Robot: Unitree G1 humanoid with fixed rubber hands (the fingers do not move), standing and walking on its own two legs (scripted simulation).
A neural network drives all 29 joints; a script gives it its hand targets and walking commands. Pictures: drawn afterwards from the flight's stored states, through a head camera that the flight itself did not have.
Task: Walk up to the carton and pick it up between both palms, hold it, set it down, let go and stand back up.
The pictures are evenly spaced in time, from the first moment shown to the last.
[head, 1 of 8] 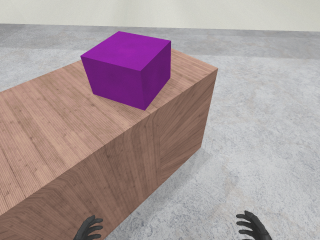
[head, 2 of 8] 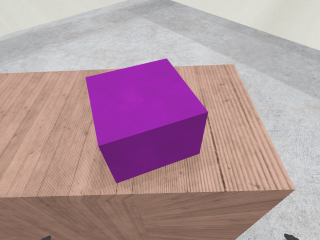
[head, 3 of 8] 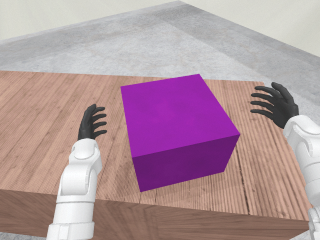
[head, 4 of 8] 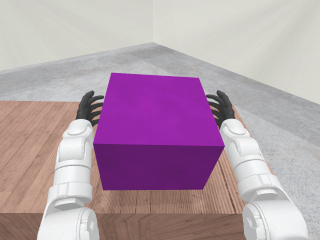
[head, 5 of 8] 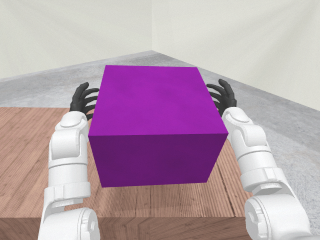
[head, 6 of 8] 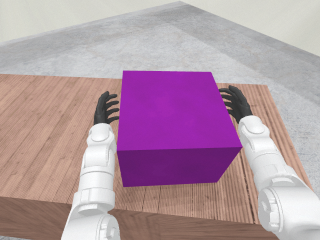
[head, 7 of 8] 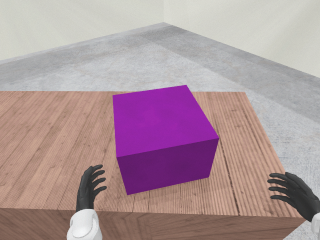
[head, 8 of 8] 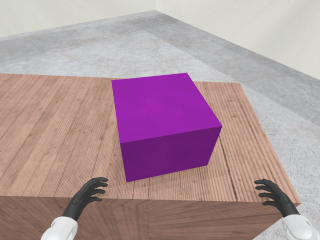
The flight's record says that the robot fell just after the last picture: no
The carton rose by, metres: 0.18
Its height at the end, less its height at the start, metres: +0.00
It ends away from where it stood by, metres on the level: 0.01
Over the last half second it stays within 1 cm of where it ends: yes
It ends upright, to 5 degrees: yes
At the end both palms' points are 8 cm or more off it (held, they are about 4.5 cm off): yes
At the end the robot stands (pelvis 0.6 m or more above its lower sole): yes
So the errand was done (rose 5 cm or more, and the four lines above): yes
